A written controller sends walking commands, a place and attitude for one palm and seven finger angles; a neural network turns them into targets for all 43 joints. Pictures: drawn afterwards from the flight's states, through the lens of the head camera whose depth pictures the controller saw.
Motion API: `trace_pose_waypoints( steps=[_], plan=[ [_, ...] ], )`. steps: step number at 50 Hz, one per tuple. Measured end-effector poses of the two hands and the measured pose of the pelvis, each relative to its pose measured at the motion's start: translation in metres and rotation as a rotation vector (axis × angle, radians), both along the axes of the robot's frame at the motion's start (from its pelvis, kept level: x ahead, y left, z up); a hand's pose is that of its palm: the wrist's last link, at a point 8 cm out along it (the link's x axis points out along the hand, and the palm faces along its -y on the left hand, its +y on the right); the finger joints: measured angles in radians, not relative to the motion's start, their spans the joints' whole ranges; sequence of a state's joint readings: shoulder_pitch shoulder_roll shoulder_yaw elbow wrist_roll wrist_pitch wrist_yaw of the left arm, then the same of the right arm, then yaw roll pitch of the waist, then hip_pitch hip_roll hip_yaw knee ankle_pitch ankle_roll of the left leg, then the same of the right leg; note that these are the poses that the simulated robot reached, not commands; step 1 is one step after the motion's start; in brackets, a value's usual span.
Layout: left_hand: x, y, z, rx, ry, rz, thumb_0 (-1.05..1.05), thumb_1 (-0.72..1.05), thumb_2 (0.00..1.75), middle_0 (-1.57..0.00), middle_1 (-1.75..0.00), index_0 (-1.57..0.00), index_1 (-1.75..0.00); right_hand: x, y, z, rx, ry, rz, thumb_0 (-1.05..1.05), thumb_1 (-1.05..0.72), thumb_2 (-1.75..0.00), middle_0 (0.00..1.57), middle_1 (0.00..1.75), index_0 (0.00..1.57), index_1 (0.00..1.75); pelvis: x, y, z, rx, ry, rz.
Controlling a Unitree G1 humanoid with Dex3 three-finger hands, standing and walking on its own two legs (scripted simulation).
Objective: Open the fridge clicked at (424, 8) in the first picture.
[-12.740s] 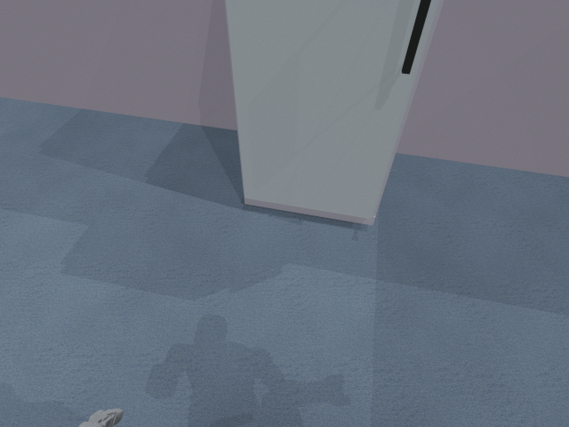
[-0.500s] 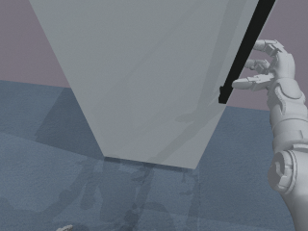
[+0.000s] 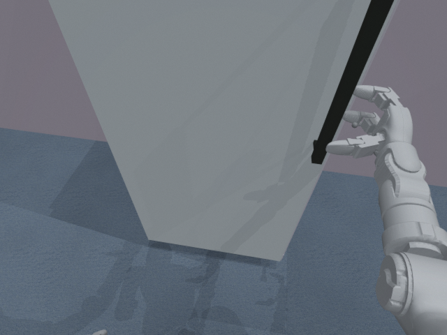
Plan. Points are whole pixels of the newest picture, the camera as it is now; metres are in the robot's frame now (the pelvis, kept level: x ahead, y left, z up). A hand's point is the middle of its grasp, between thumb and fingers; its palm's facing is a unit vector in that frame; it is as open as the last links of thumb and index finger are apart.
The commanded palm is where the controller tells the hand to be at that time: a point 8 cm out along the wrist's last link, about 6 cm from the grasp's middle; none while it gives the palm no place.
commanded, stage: slide the fingers in behind the handle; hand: right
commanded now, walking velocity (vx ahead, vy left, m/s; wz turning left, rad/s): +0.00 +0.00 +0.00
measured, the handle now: (349, 69) +0.52 -0.14 +0.24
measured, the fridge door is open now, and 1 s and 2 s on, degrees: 0 0 0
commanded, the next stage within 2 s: grip the handle and tug to test in 1.30 s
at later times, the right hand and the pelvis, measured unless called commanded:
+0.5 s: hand (340, 121) +0.47 -0.14 +0.17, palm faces +0.06 +1.00 +0.00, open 14.0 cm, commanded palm +0.44 -0.18 +0.17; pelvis +0.01 +0.00 +0.00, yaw +0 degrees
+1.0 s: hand (330, 120) +0.46 -0.12 +0.17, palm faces +0.07 +1.00 +0.00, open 14.0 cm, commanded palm +0.44 -0.17 +0.17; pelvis +0.00 +0.02 +0.00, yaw -1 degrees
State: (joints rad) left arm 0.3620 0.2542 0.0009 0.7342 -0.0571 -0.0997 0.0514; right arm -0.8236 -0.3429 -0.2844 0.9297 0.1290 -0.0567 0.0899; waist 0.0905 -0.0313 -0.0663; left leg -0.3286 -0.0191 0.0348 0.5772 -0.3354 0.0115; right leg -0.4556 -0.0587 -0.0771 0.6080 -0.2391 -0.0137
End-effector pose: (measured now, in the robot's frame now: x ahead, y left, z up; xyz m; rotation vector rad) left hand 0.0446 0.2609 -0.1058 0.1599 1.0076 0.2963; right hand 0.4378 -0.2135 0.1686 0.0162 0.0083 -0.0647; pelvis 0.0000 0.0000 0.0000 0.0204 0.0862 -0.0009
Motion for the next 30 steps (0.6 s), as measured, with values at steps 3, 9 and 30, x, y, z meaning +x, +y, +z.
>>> trace_pose_waypoints(
  steps=[3,9,30],
  plan=[
    [0.017,-0.003,0.003,0.004,-0.031,-0.030,0.01,0.91,0.90,-0.20,-0.30,-0.20,-0.30,0.000,-0.003,-0.002,0.001,0.015,-0.009,-0.01,0.50,-0.30,0.31,1.20,0.30,1.20,-0.001,0.000,0.000,0.002,-0.002,-0.008],
    [0.038,-0.004,0.006,0.012,-0.066,-0.070,0.01,0.91,0.90,-0.21,-0.30,-0.20,-0.30,0.001,0.001,0.005,-0.027,-0.015,0.007,-0.01,0.50,-0.30,0.30,1.20,0.30,1.20,-0.002,-0.002,-0.001,0.003,0.003,-0.020],
    [0.017,0.003,-0.004,-0.020,0.004,-0.030,0.01,0.91,0.90,-0.20,-0.30,-0.20,-0.30,0.001,0.032,0.004,-0.017,0.004,0.015,-0.01,0.50,-0.30,0.30,1.20,0.30,1.20,0.005,0.007,0.001,-0.008,-0.016,-0.012]
  ],
)
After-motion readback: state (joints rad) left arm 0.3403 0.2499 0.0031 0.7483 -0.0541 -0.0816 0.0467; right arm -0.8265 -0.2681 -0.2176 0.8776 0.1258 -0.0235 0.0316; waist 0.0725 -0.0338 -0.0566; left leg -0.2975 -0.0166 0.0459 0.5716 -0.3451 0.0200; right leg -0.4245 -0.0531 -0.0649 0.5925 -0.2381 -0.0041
